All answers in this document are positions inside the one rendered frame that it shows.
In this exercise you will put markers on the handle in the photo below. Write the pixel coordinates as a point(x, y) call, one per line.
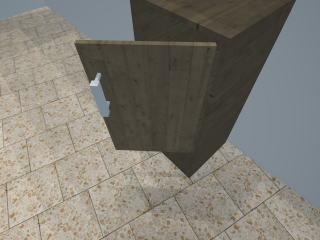
point(99, 96)

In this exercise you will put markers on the cupboard door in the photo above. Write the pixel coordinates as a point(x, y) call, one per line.
point(156, 90)

